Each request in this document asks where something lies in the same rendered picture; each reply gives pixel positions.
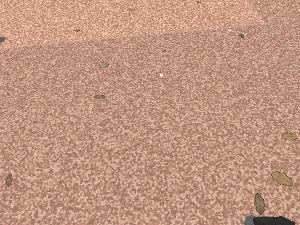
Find robot right hand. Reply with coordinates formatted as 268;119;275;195
253;216;295;225

